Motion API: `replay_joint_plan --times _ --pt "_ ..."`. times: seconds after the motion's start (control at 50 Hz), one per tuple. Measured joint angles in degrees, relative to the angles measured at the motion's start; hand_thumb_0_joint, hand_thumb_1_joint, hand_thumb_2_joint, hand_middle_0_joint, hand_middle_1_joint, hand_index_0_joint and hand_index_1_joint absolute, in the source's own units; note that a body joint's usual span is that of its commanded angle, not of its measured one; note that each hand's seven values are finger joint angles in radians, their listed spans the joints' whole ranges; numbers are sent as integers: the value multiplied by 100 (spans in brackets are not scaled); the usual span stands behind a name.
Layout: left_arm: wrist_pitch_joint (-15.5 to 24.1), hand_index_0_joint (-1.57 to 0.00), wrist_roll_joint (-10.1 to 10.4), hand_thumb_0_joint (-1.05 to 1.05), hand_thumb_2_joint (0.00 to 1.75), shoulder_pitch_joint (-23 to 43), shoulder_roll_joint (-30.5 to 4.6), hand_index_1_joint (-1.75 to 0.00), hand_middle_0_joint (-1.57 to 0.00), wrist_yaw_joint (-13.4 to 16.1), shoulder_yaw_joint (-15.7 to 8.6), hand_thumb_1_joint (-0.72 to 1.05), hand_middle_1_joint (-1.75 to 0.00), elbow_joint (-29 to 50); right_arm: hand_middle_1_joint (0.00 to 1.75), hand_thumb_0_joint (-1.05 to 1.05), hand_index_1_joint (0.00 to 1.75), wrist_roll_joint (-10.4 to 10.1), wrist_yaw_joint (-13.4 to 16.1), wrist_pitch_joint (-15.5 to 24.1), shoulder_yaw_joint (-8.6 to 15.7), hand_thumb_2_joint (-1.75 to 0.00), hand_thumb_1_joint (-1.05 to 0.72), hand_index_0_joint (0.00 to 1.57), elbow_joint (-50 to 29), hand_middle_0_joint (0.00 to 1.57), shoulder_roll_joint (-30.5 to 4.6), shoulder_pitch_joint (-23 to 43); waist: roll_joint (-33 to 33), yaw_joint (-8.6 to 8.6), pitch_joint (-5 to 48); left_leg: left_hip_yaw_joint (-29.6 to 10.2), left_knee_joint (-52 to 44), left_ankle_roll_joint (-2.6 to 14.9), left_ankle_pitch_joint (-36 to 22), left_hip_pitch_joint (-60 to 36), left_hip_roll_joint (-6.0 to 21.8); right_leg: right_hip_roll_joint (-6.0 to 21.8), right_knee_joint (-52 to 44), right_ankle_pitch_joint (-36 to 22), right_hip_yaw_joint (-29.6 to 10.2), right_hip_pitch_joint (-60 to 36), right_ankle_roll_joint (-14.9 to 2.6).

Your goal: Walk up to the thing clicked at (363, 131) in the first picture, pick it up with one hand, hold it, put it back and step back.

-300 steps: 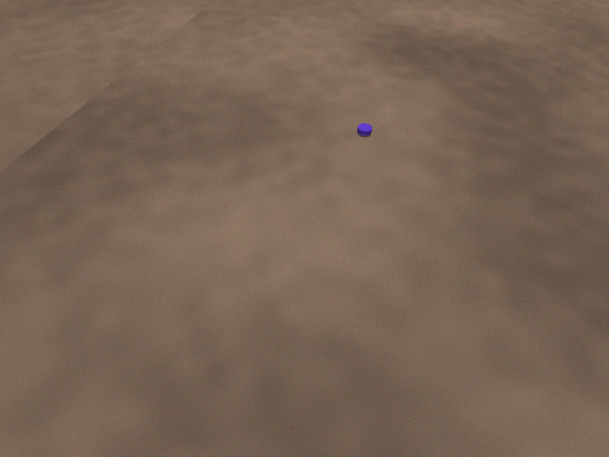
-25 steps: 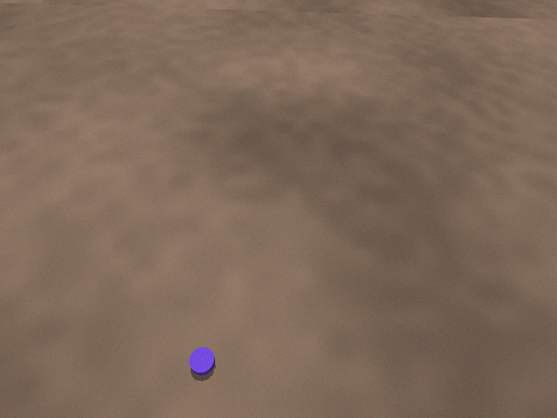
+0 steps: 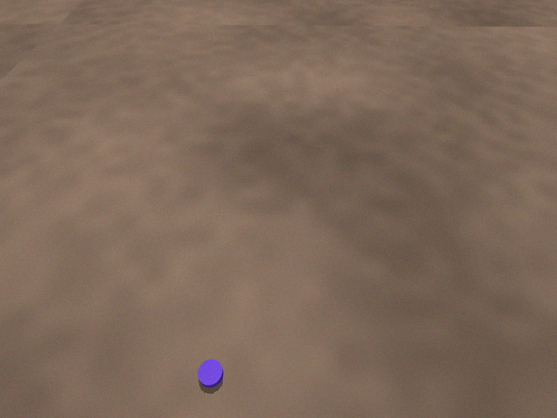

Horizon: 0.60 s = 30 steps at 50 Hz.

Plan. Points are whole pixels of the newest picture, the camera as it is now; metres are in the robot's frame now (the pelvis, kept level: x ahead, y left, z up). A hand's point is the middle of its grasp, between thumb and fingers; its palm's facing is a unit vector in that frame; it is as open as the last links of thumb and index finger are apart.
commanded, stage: walk up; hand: left
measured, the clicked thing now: (210, 373) +0.42 +0.22 -0.76
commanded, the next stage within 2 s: stand in 0.58 s
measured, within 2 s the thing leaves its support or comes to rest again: neither
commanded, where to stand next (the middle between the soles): +0.01 +0.00 m, yaw -1 degrees
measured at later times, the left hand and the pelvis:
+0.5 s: hand out of the picture +0.08 +0.26 -0.15, palm faces +0.00 -0.94 -0.35, open 7.3 cm; pelvis +0.01 +0.00 +0.00, yaw +1 degrees
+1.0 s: hand out of the picture +0.07 +0.24 -0.14, palm faces -0.03 -0.94 -0.33, open 7.3 cm; pelvis -0.01 -0.01 +0.01, yaw +0 degrees
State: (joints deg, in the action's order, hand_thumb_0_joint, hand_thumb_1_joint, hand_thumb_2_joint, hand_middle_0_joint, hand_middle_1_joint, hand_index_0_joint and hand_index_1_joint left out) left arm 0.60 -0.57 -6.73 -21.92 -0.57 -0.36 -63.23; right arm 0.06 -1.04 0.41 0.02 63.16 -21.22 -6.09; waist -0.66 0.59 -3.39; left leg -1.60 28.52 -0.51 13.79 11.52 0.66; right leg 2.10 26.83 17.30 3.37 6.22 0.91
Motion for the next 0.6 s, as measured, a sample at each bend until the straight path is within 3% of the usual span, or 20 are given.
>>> replay_joint_plan --times 0.6 --pt "-35 -21 -11 0 89 92 103 -30 -21 -4 -50 91 -30 -66 30 0 30 18 49 -3 -4 -90 -91 20 49 20 57 70 29 -15 8 -55 -274 -12 -77 -169 -31 21 -309 -73 67 -211 12"
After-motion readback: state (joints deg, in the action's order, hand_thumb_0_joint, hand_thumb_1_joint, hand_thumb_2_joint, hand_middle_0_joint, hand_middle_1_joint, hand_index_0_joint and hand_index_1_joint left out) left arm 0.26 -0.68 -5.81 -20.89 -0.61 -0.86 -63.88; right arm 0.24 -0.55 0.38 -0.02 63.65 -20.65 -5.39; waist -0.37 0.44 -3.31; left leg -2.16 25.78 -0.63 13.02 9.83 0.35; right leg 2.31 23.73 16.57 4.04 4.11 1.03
